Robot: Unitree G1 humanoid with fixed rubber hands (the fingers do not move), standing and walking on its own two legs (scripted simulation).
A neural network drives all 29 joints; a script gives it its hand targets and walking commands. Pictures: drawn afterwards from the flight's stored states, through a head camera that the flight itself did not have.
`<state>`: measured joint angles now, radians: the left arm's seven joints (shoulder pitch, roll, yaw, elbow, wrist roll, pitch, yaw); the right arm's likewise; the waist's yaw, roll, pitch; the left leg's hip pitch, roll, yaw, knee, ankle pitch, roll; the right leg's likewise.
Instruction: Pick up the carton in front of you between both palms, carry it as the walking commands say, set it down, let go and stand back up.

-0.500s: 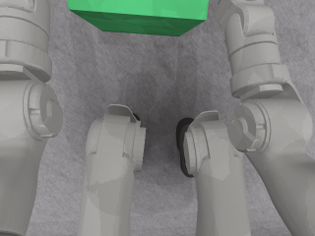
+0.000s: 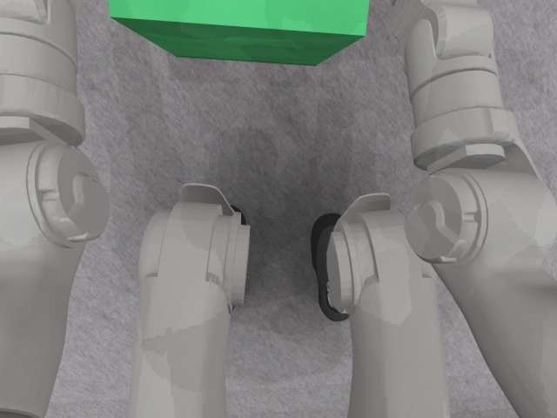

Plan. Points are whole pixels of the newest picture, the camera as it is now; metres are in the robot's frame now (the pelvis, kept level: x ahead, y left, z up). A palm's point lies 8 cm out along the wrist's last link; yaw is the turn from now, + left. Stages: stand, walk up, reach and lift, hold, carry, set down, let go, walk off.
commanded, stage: set down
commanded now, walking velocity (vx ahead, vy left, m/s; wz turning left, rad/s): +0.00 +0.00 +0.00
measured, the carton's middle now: out of the picture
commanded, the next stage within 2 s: let go in 1.38 s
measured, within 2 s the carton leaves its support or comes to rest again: neither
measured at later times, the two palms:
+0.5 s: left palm out of the picture +0.57 +0.27 -0.12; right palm out of the picture +0.57 -0.11 -0.12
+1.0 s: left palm out of the picture +0.57 +0.29 +0.04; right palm out of the picture +0.58 -0.11 +0.04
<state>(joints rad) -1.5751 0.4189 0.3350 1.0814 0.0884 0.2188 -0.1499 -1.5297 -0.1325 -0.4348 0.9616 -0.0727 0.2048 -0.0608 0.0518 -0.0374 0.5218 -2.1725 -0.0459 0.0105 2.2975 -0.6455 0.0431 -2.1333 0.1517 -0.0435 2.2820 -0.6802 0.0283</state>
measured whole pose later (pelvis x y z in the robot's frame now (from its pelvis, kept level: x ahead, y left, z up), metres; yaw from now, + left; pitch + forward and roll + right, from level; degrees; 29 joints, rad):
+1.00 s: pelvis +0.00 +0.01 +0.15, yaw +0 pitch +44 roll -6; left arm -1.49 0.52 0.21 1.02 -0.04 0.25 -0.06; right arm -1.40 -0.21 -0.31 0.83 0.07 0.28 -0.17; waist 0.01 -0.02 0.16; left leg -2.00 -0.06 -0.03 1.74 -0.50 0.04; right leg -1.95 0.09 -0.04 1.71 -0.53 0.01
